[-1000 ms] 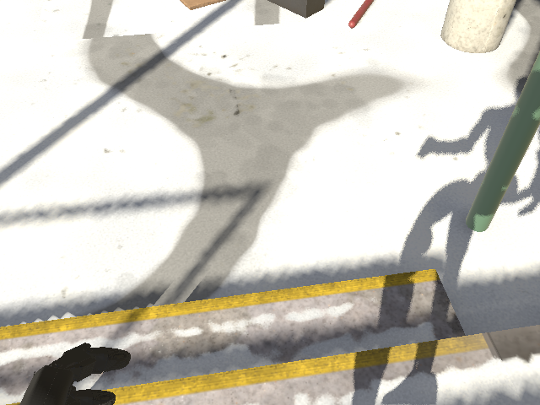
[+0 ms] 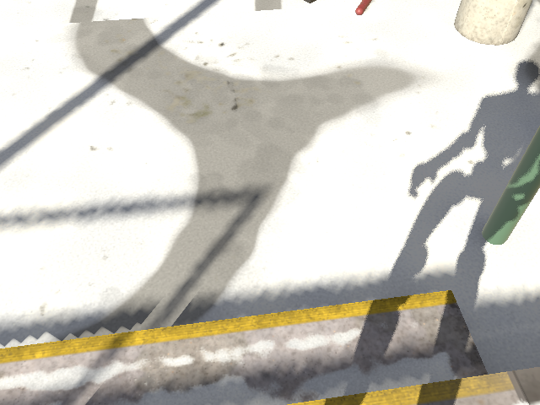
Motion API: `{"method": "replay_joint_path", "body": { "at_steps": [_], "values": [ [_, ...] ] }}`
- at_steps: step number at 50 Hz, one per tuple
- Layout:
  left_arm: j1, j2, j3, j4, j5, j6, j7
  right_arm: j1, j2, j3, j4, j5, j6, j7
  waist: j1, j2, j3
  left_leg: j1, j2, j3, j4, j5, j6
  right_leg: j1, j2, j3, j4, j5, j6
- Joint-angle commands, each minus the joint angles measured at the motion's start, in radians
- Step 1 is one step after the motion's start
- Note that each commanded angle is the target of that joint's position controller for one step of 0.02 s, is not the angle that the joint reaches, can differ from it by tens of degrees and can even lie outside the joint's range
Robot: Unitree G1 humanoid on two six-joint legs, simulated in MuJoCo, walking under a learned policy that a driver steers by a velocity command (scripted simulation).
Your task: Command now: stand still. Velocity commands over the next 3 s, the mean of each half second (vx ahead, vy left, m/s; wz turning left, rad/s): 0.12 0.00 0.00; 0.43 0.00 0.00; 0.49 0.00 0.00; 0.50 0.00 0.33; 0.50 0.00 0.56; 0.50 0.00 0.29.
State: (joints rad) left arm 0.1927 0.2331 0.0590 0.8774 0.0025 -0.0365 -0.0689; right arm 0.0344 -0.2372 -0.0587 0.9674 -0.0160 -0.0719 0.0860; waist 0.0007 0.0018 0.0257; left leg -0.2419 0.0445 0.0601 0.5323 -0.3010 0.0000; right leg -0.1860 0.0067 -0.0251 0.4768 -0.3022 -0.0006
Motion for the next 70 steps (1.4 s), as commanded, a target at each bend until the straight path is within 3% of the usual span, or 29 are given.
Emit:
{"method": "replay_joint_path", "body": {
  "at_steps": [1,11,14,19,22,24,25,27,30,32,34,36,39,41,43,44,45,46,47,48,50,51,52,54,57,62,67,69,70],
  "values": [
    [0.013,0.092,0.022,-0.023,0.000,-0.010,0.003,0.000,-0.118,-0.028,-0.029,-0.003,-0.006,-0.007,-0.009,0.022,-0.094,0.155,0.014,-0.010,-0.047,0.432,0.021,-0.054,-0.016,-0.013,-0.039,0.302,-0.015],
    [0.033,0.092,0.023,0.061,0.002,-0.001,-0.001,0.026,-0.118,-0.037,0.005,-0.003,0.000,-0.010,-0.001,-0.002,-0.067,0.160,-0.007,-0.002,-0.088,0.379,0.027,-0.030,-0.029,-0.016,-0.053,0.266,-0.010],
    [0.093,0.147,0.054,0.090,0.047,0.000,0.023,0.110,-0.187,-0.077,0.032,-0.034,0.001,-0.028,-0.011,0.014,0.021,0.097,0.021,-0.059,-0.164,-0.236,0.118,-0.079,-0.020,-0.011,-0.057,-0.238,-0.068],
    [0.055,-0.033,0.014,0.077,0.061,-0.051,0.066,0.208,-0.067,-0.051,0.027,-0.030,-0.020,-0.088,-0.035,0.096,0.087,0.110,0.248,-0.352,-0.305,-0.371,0.316,-0.101,-0.008,-0.042,0.115,-0.110,-0.129],
    [0.245,-0.025,0.022,0.127,0.074,-0.085,0.066,0.077,-0.086,-0.047,-0.010,-0.046,-0.006,-0.073,0.087,0.007,0.074,-0.111,0.135,-0.188,-0.053,-0.210,0.293,0.218,-0.005,-0.038,0.043,-0.014,-0.155],
    [0.556,0.086,0.036,0.207,0.097,-0.098,0.066,-0.008,0.017,-0.028,-0.078,-0.069,-0.030,-0.046,0.194,-0.277,0.031,-0.498,-0.110,-0.030,0.528,-0.345,0.149,0.502,-0.311,0.519,-0.180,0.195,-0.354],
    [0.609,0.065,0.020,0.242,0.106,-0.102,0.066,-0.084,0.043,-0.021,-0.118,-0.047,-0.050,-0.042,0.210,-0.129,0.156,-0.733,-0.066,-0.226,0.570,-0.355,0.161,0.545,-0.422,0.577,-0.237,0.164,-0.377],
    [0.465,0.032,0.004,0.227,0.083,-0.102,0.055,-0.023,-0.020,-0.039,-0.105,-0.036,-0.052,-0.053,0.120,0.000,0.162,-0.714,0.001,-0.186,0.656,-0.211,0.139,0.458,-0.384,0.404,-0.194,0.215,-0.335],
    [0.411,-0.107,-0.044,0.230,0.098,-0.077,0.071,0.030,0.076,-0.007,-0.101,-0.081,-0.021,-0.047,0.048,-0.040,0.169,-0.462,0.038,-0.108,0.523,0.117,0.142,0.142,-0.245,0.168,-0.181,0.240,-0.242],
    [0.401,-0.138,-0.071,0.232,0.106,-0.091,0.088,0.024,0.091,0.011,-0.114,-0.076,-0.007,-0.033,0.043,-0.046,0.161,-0.460,0.074,-0.172,0.279,0.524,0.133,0.087,-0.189,0.109,-0.133,0.154,-0.193],
    [0.425,-0.082,-0.068,0.248,0.105,-0.099,0.092,-0.023,0.097,0.029,-0.134,-0.049,-0.011,-0.034,0.070,-0.035,0.126,-0.322,0.069,-0.123,0.034,0.844,0.120,-0.031,-0.126,0.042,-0.053,0.113,-0.158],
    [0.475,-0.062,-0.075,0.272,0.121,-0.087,0.075,-0.055,0.081,0.040,-0.158,-0.061,-0.004,-0.032,0.083,-0.056,0.136,-0.099,0.043,-0.059,0.032,0.846,0.108,-0.263,-0.125,0.059,-0.043,0.026,-0.166],
    [0.545,-0.060,-0.075,0.295,0.088,-0.078,0.069,-0.127,0.033,0.039,-0.182,-0.087,0.007,-0.032,0.110,-0.040,0.166,-0.141,0.059,-0.059,-0.045,0.640,0.089,-0.138,-0.157,0.114,0.060,0.029,-0.163],
    [0.578,-0.024,-0.063,0.301,0.073,-0.049,0.078,-0.095,0.011,0.037,-0.127,-0.074,0.002,-0.038,0.125,-0.016,0.160,-0.138,0.069,-0.057,-0.179,0.591,0.069,0.031,-0.167,0.154,0.172,0.122,-0.141],
    [0.500,0.060,-0.041,0.269,0.121,-0.019,0.021,0.309,-0.090,-0.012,0.025,-0.036,-0.022,-0.048,-0.055,0.064,-0.009,0.379,0.016,0.052,-0.154,0.662,0.066,-0.096,-0.085,0.057,0.527,0.357,-0.102],
    [0.621,-0.080,-0.072,0.314,0.132,-0.020,-0.018,0.625,-0.168,-0.038,0.088,-0.052,-0.018,-0.035,-0.129,0.188,-0.250,0.903,0.154,-0.067,0.144,1.094,0.237,-0.414,-0.036,0.038,0.956,0.043,-0.029],
    [0.745,-0.140,-0.089,0.311,0.091,-0.029,-0.057,0.793,-0.201,-0.040,0.100,-0.062,-0.013,-0.018,-0.153,0.334,-0.551,1.137,0.353,-0.309,0.193,1.297,0.448,-0.475,0.073,0.040,1.439,-0.575,0.001],
    [0.439,-0.045,-0.054,0.180,0.047,-0.051,-0.057,0.822,-0.180,-0.046,0.148,-0.098,-0.017,-0.016,-0.225,0.184,-0.310,0.993,0.356,-0.457,0.049,0.969,0.437,-0.783,0.102,0.075,1.568,-0.543,-0.001],
    [0.258,-0.036,-0.049,0.094,0.022,-0.070,-0.035,0.657,-0.217,-0.059,0.136,-0.075,-0.022,-0.020,-0.179,0.109,-0.077,0.703,0.392,-0.448,-0.078,0.514,0.401,-0.940,-0.006,0.044,1.504,-0.414,-0.034],
    [0.218,0.015,-0.035,0.109,0.042,-0.069,-0.014,0.483,-0.097,-0.026,0.080,-0.070,-0.011,-0.026,-0.132,-0.048,0.011,0.405,0.307,-0.336,-0.179,0.310,0.328,-0.815,-0.085,0.056,1.351,-0.252,-0.067],
    [0.278,-0.058,-0.040,0.097,0.062,-0.062,0.027,0.432,0.007,0.013,0.077,-0.075,-0.010,-0.026,-0.002,0.014,0.117,-0.006,0.365,-0.430,-0.248,0.211,0.387,-0.638,-0.154,0.152,1.177,-0.060,-0.114],
    [0.260,-0.146,-0.065,0.077,0.113,-0.049,0.036,0.311,0.112,0.053,0.039,-0.065,-0.037,-0.052,0.060,-0.016,0.139,-0.159,0.276,-0.348,-0.313,0.100,0.311,-0.554,-0.221,0.222,0.848,0.187,-0.160],
    [0.225,-0.155,-0.068,0.077,0.122,-0.044,0.027,0.270,0.106,0.060,0.024,-0.039,-0.057,-0.062,0.050,-0.025,0.153,-0.270,0.241,-0.283,-0.356,0.101,0.318,-0.481,-0.201,0.159,0.662,0.279,-0.153],
    [0.158,-0.103,-0.068,0.039,0.107,-0.033,0.016,0.355,0.070,0.059,0.056,-0.060,-0.079,-0.065,0.020,0.054,0.076,-0.212,0.197,-0.246,-0.320,0.127,0.327,-0.482,-0.182,0.111,0.543,0.325,-0.137],
    [0.091,-0.102,-0.091,-0.006,0.118,-0.038,-0.009,0.459,0.036,0.065,0.093,-0.094,-0.089,-0.064,-0.013,-0.036,0.044,-0.131,0.134,-0.168,-0.124,0.241,0.286,-0.512,-0.179,0.161,0.360,0.727,-0.085],
    [-0.128,0.015,-0.083,-0.077,0.107,-0.022,-0.004,0.596,0.033,0.097,0.117,-0.089,-0.054,-0.061,-0.083,0.023,0.103,-0.234,0.112,-0.215,-0.018,-0.053,0.264,-0.370,-0.123,0.048,0.164,0.814,-0.058],
    [-0.339,0.001,-0.106,-0.129,0.100,-0.028,-0.009,0.734,0.006,0.086,0.167,-0.055,-0.034,-0.092,-0.201,0.008,0.164,0.139,0.152,-0.321,0.144,-0.009,0.241,-0.496,-0.146,0.072,-0.160,0.602,-0.032],
    [-0.299,0.019,-0.098,-0.085,0.090,-0.040,-0.002,0.709,-0.038,0.067,0.165,-0.059,-0.007,-0.079,-0.184,0.010,0.133,0.057,0.132,-0.287,0.195,0.064,0.212,-0.250,-0.115,0.012,-0.174,0.606,-0.042],
    [-0.160,0.070,-0.069,-0.034,0.068,-0.044,0.004,0.656,-0.063,0.059,0.149,-0.079,0.006,-0.057,-0.097,-0.033,0.082,-0.014,0.103,-0.225,0.325,0.137,0.183,-0.030,-0.096,-0.025,-0.170,0.662,-0.059]
  ]
}}
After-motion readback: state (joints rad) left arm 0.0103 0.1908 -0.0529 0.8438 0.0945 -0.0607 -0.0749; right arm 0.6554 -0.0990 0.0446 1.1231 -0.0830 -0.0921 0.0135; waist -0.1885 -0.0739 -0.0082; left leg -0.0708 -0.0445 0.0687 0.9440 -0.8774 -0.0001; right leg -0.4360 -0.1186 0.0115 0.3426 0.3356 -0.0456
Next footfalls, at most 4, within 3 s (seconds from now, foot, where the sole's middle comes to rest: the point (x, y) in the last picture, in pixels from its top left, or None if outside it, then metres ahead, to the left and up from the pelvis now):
0.86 left None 0.40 0.14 -0.92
1.42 right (311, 354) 0.75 -0.11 -1.07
2.02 left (227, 278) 1.12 0.18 -1.22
2.40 right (269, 220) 1.40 0.02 -1.22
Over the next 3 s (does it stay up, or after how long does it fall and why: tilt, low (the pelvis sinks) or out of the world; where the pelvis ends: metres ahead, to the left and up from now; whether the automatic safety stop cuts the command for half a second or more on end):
stays up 1.43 0.25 -0.45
